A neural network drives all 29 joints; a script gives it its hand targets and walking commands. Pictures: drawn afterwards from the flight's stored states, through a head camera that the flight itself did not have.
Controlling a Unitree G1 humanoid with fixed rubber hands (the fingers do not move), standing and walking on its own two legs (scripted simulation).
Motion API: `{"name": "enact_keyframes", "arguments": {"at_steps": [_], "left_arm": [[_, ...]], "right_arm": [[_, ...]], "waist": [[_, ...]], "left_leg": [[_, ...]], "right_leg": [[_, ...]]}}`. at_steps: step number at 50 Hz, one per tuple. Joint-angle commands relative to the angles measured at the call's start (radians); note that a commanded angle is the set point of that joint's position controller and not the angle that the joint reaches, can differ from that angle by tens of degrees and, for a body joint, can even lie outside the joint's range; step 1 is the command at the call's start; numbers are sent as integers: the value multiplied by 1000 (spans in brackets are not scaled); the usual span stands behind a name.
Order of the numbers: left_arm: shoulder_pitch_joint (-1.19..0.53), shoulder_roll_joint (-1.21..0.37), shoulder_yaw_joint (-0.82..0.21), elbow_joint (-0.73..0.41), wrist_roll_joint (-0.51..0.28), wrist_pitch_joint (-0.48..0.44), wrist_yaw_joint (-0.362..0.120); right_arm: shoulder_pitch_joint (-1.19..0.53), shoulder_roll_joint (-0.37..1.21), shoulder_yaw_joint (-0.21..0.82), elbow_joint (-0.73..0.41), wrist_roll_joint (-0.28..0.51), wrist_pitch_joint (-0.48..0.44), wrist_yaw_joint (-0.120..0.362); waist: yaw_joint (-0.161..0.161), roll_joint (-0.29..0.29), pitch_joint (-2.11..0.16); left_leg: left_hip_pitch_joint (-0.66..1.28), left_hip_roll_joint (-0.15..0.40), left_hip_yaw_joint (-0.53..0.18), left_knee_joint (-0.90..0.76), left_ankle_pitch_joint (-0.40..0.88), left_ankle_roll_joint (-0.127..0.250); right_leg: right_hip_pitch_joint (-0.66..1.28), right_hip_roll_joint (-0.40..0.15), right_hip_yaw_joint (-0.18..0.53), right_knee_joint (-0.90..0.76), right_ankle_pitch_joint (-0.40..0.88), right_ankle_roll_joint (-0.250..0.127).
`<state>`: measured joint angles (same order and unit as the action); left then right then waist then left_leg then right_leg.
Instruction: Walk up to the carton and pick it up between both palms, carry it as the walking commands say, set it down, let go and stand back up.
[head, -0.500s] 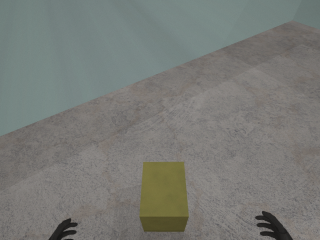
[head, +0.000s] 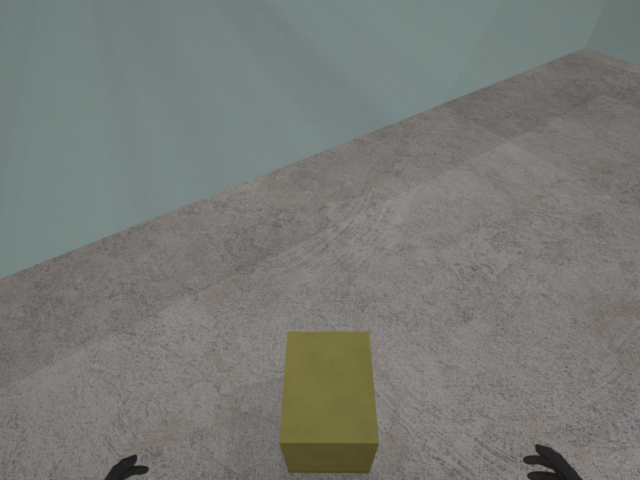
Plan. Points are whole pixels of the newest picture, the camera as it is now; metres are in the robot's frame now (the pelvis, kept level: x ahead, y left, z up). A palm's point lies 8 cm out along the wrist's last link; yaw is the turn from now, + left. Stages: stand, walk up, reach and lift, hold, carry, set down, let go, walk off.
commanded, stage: stand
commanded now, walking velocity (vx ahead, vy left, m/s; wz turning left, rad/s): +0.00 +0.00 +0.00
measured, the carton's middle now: (328, 402) +0.46 +0.00 -0.63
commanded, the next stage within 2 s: none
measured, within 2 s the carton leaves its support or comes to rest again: neither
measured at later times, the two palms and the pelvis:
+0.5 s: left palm out of the picture +0.07 +0.30 -0.09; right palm out of the picture +0.08 -0.30 -0.09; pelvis -0.02 +0.00 +0.01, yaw +0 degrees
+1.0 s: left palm out of the picture +0.06 +0.31 -0.09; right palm out of the picture +0.06 -0.31 -0.10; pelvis -0.03 +0.00 +0.01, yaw +0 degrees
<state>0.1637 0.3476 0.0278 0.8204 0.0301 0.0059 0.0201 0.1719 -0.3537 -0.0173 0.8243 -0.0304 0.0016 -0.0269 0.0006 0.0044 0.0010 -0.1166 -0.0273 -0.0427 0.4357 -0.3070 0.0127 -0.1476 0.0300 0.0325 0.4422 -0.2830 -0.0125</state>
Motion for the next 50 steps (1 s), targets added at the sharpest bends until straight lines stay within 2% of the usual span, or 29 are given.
{"name": "enact_keyframes", "arguments": {"at_steps": [1,23,50], "left_arm": [[-28,157,34,-38,-1,-13,4],[-54,187,22,84,-7,-23,-4],[-72,210,11,160,-15,-25,-6]], "right_arm": [[-25,-158,-34,-41,1,-14,-5],[-46,-184,-23,75,6,-24,3],[-65,-206,-14,145,14,-26,7]], "waist": [[2,0,-52],[5,-2,-1],[6,-2,-1]], "left_leg": [[-4,110,-80,-45,386,-7],[-18,122,-103,-127,227,6],[-3,131,-111,-153,240,13]], "right_leg": [[44,-110,88,-40,356,0],[36,-126,113,-125,215,-6],[47,-137,116,-150,217,-9]]}}
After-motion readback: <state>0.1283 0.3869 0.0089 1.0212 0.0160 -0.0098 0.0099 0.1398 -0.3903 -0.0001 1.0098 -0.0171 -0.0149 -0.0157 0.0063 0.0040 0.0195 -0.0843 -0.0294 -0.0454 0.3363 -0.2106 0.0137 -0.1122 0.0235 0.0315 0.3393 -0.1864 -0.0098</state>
